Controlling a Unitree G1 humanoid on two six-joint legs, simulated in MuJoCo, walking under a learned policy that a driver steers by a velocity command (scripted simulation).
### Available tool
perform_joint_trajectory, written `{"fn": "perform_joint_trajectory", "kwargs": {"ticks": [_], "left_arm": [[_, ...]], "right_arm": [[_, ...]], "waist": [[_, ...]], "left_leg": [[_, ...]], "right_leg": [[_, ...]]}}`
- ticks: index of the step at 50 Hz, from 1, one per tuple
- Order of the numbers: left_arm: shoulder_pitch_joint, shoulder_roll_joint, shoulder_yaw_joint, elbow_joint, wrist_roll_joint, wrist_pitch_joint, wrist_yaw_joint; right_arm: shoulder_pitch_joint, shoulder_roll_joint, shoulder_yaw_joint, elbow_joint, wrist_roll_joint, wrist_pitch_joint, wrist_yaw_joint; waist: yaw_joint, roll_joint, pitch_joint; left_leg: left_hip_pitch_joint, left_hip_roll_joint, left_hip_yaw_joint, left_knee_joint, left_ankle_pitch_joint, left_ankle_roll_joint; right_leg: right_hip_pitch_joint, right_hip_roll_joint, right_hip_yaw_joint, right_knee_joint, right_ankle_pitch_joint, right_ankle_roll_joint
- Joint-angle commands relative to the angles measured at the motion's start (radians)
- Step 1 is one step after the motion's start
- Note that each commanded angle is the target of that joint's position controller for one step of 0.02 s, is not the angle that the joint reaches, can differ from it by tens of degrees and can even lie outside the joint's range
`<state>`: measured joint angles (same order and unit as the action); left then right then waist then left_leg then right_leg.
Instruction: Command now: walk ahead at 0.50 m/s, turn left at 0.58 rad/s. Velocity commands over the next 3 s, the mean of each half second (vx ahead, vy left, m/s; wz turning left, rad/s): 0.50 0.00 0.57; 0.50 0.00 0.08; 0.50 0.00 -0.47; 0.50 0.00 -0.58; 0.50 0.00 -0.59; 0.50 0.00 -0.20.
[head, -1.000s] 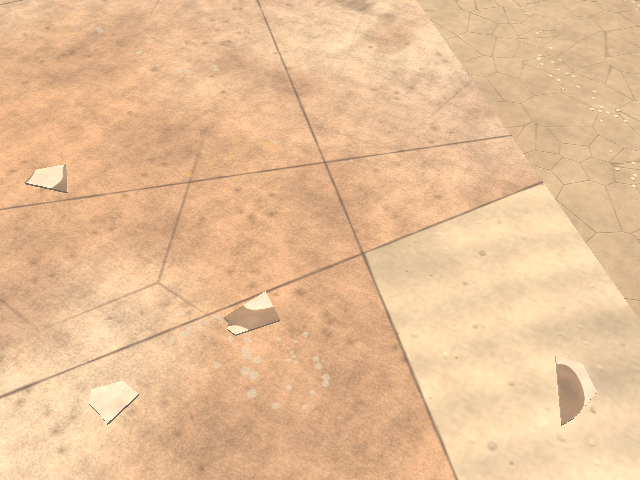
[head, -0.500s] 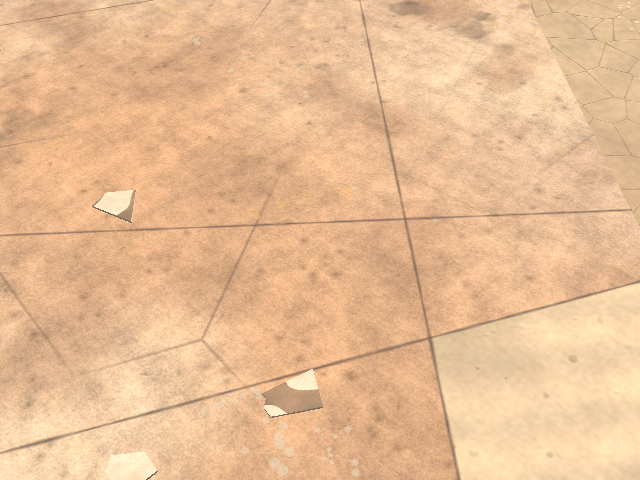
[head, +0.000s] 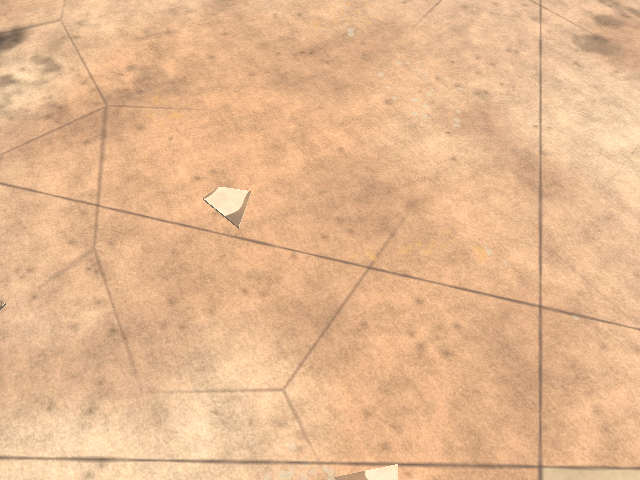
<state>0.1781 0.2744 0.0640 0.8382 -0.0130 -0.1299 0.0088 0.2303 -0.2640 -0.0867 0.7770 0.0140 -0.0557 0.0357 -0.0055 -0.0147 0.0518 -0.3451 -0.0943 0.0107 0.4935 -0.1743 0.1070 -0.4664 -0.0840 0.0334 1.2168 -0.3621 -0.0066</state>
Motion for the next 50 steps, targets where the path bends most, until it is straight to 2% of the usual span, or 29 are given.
{"fn": "perform_joint_trajectory", "kwargs": {"ticks": [1,4,8,12,15,17,18,19,20,21,22,23,24,26,28,30,33,36,39,40,41,42,43,44,45,46,47,48,50], "left_arm": [[0.034,0.101,0.033,-0.073,0.02,0.007,0.003],[-0.067,0.075,0.024,-0.116,0.032,0.021,0.009],[-0.213,0.047,0.01,-0.164,0.021,0.014,-0.005],[-0.296,0.068,0.011,-0.207,0.008,-0.002,-0.025],[-0.27,0.1,0.022,-0.215,0.005,-0.018,-0.035],[-0.121,0.134,0.042,-0.182,0.011,-0.027,-0.028],[0.027,0.179,0.057,-0.164,0.028,-0.03,-0.02],[0.179,0.255,0.079,-0.142,0.045,-0.019,-0.013],[0.191,0.205,0.066,-0.129,0.02,-0.009,-0.022],[0.139,0.124,0.045,-0.146,0.009,0.0,-0.018],[0.091,0.096,0.034,-0.15,0.013,0.01,-0.016],[0.054,0.083,0.026,-0.14,0.02,0.016,-0.02],[0.035,0.065,0.018,-0.132,0.027,0.013,-0.023],[0.031,0.065,0.019,-0.113,0.024,0.004,-0.03],[0.046,0.095,0.027,-0.091,0.016,-0.005,-0.033],[0.061,0.121,0.033,-0.075,0.01,-0.003,-0.031],[0.09,0.144,0.035,-0.056,-0.001,0.012,-0.025],[0.156,0.168,0.037,-0.028,-0.011,0.026,-0.024],[0.189,0.184,0.038,-0.002,-0.019,0.043,-0.023],[0.192,0.188,0.038,0.005,-0.022,0.049,-0.021],[0.18,0.196,0.038,0.008,-0.025,0.055,-0.019],[0.175,0.188,0.032,0.01,-0.027,0.059,-0.017],[0.164,0.149,0.014,-0.004,-0.013,0.056,-0.015],[0.22,0.044,-0.02,-0.043,0.007,0.04,-0.018],[0.238,0.065,-0.018,-0.032,-0.009,0.023,-0.018],[0.18,0.143,0.007,-0.043,-0.036,0.021,-0.02],[0.128,0.143,0.009,-0.056,-0.035,0.025,-0.02],[0.104,0.131,0.012,-0.057,-0.023,0.034,-0.016],[0.141,0.103,0.016,-0.043,-0.017,0.066,-0.014]], "right_arm": [[-0.015,-0.108,-0.021,-0.084,-0.001,-0.026,-0.014],[0.044,-0.148,-0.03,-0.072,0.003,-0.027,-0.036],[0.109,-0.144,-0.028,-0.06,0.01,-0.016,-0.049],[0.162,-0.146,-0.028,-0.042,0.015,-0.007,-0.053],[0.154,-0.151,-0.032,-0.047,0.014,0.005,-0.063],[0.112,-0.133,-0.026,-0.066,0.012,0.01,-0.062],[0.083,-0.089,-0.008,-0.09,0.001,0.005,-0.055],[0.202,-0.031,0.009,-0.106,0.017,-0.002,-0.056],[0.249,-0.073,0.013,-0.11,0.025,-0.008,-0.055],[0.181,-0.156,-0.008,-0.101,0.03,-0.002,-0.053],[0.102,-0.161,-0.009,-0.113,0.018,0.003,-0.053],[0.057,-0.14,-0.008,-0.126,0.003,0.003,-0.05],[0.055,-0.118,-0.009,-0.126,0.002,0.004,-0.046],[0.085,-0.074,-0.001,-0.117,0.012,0.011,-0.04],[0.05,-0.059,0.006,-0.131,0.003,0.012,-0.041],[-0.004,-0.052,0.015,-0.147,-0.007,0.005,-0.037],[-0.107,-0.034,0.029,-0.165,-0.005,-0.012,-0.023],[-0.204,-0.035,0.033,-0.19,0.005,-0.019,-0.01],[-0.253,-0.058,0.028,-0.217,0.011,-0.023,0.0],[-0.247,-0.069,0.023,-0.22,0.009,-0.026,0.002],[-0.193,-0.088,0.012,-0.208,0.006,-0.03,0.001],[-0.072,-0.125,-0.009,-0.17,-0.001,-0.032,-0.005],[0.1,-0.186,-0.035,-0.131,-0.013,-0.032,-0.017],[0.222,-0.292,-0.058,-0.119,-0.037,-0.024,-0.031],[0.247,-0.248,-0.044,-0.113,-0.03,-0.022,-0.029],[0.195,-0.184,-0.022,-0.108,-0.02,-0.024,-0.026],[0.13,-0.143,-0.009,-0.109,-0.013,-0.026,-0.024],[0.061,-0.108,0.002,-0.108,-0.013,-0.03,-0.019],[-0.014,-0.076,0.007,-0.1,-0.021,-0.048,-0.013]], "waist": [[0.036,0.031,-0.119],[0.013,0.04,-0.078],[-0.046,0.095,-0.054],[-0.076,0.111,-0.044],[-0.051,0.137,-0.052],[0.031,0.154,-0.115],[0.103,0.104,-0.243],[0.094,-0.142,-0.411],[0.073,-0.302,-0.428],[0.086,-0.169,-0.276],[0.082,-0.072,-0.167],[0.058,-0.034,-0.089],[0.03,-0.048,-0.06],[0.004,-0.084,-0.052],[0.0,-0.072,-0.044],[0.008,-0.05,-0.048],[0.045,-0.049,-0.037],[0.085,-0.058,-0.02],[0.084,-0.079,-0.004],[0.07,-0.085,-0.006],[0.025,-0.087,-0.031],[-0.04,-0.07,-0.102],[-0.118,-0.035,-0.224],[-0.122,0.189,-0.372],[-0.125,0.259,-0.454],[-0.118,0.184,-0.302],[-0.088,0.156,-0.208],[-0.055,0.123,-0.141],[0.004,0.149,-0.083]], "left_leg": [[0.177,0.263,-0.352,-0.264,0.263,0.198],[0.13,0.227,-0.289,-0.278,0.318,0.184],[0.121,0.178,-0.264,-0.256,0.2,0.125],[0.192,0.212,-0.348,-0.193,0.144,0.11],[0.262,0.24,-0.431,-0.111,0.165,0.094],[0.241,0.19,-0.424,0.014,0.294,0.059],[0.133,0.138,-0.366,0.238,0.256,0.024],[-0.216,-0.004,-0.227,0.595,-0.061,-0.059],[-0.404,0.02,-0.219,0.769,-0.421,-0.07],[-0.468,0.082,-0.225,0.85,-0.343,-0.078],[-0.447,0.117,-0.178,0.844,-0.258,-0.081],[-0.414,0.142,-0.165,0.792,-0.204,-0.08],[-0.369,0.167,-0.165,0.744,-0.172,-0.074],[-0.307,0.178,-0.139,0.681,-0.149,-0.073],[-0.332,0.188,-0.126,0.592,-0.099,-0.082],[-0.352,0.206,-0.106,0.477,-0.009,-0.09],[-0.304,0.2,-0.056,0.277,0.136,-0.093],[-0.256,0.172,-0.018,0.153,0.173,-0.095],[-0.243,0.154,-0.01,0.078,0.096,-0.067],[-0.203,0.143,-0.006,0.049,0.064,-0.054],[-0.105,0.118,0.011,0.005,0.058,-0.038],[0.082,0.091,0.03,-0.037,0.079,-0.014],[0.362,0.176,-0.054,-0.003,0.11,0.027],[0.736,0.456,-0.449,-0.026,0.04,0.149],[0.735,0.538,-0.703,-0.142,-0.044,0.209],[0.62,0.5,-0.564,-0.16,-0.079,0.168],[0.491,0.453,-0.423,-0.185,-0.066,0.131],[0.372,0.409,-0.332,-0.23,-0.047,0.11],[0.216,0.362,-0.203,-0.31,0.031,0.088]], "right_leg": [[-0.153,-0.052,0.039,-0.092,0.083,0.018],[-0.186,-0.022,0.017,-0.271,0.221,0.056],[-0.137,0.042,0.012,-0.57,0.438,0.053],[-0.104,0.077,0.028,-0.696,0.443,0.035],[-0.046,0.089,0.04,-0.748,0.331,0.007],[0.17,0.096,0.014,-0.806,0.32,-0.037],[0.431,-0.024,0.11,-0.768,0.325,-0.099],[0.837,-0.256,0.477,-0.78,0.198,-0.247],[0.882,-0.358,0.756,-0.879,0.009,-0.284],[0.751,-0.326,0.645,-0.902,-0.091,-0.242],[0.596,-0.277,0.498,-0.923,-0.033,-0.207],[0.457,-0.23,0.403,-0.958,0.059,-0.197],[0.375,-0.189,0.327,-0.987,0.127,-0.187],[0.298,-0.149,0.227,-1.032,0.213,-0.195],[0.298,-0.154,0.171,-1.06,0.311,-0.22],[0.329,-0.156,0.126,-1.072,0.388,-0.227],[0.336,-0.123,0.04,-1.073,0.42,-0.198],[0.364,-0.132,0.019,-1.059,0.391,-0.186],[0.443,-0.178,0.038,-1.021,0.411,-0.17],[0.452,-0.186,0.05,-0.991,0.452,-0.163],[0.447,-0.178,0.044,-0.928,0.558,-0.148],[0.414,-0.136,0.009,-0.788,0.686,-0.125],[0.266,-0.083,-0.029,-0.56,0.604,-0.085],[-0.124,0.057,-0.092,-0.166,0.166,-0.01],[-0.252,0.094,0.055,0.018,-0.225,-0.009],[-0.331,0.042,0.087,0.086,-0.173,-0.016],[-0.33,-0.001,0.061,0.059,-0.088,-0.02],[-0.299,-0.03,0.051,0.009,-0.016,-0.015],[-0.193,-0.06,0.061,-0.04,0.082,-0.004]]}}
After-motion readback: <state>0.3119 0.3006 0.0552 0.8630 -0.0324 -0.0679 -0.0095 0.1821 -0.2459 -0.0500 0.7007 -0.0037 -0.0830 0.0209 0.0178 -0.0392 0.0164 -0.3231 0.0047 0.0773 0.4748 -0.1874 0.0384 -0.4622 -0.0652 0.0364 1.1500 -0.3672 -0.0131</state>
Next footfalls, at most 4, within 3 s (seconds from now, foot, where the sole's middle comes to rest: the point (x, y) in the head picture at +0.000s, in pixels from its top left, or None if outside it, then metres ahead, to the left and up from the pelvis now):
0.36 right None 0.40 -0.11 -0.77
0.86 left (217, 429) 0.55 0.23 -0.77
1.40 right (306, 292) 0.89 0.04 -0.77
1.88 left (240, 202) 1.18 0.22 -0.77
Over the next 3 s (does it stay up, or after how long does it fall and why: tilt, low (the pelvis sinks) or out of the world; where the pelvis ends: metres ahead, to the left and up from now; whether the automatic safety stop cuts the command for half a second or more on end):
stays up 1.55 -0.13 -0.01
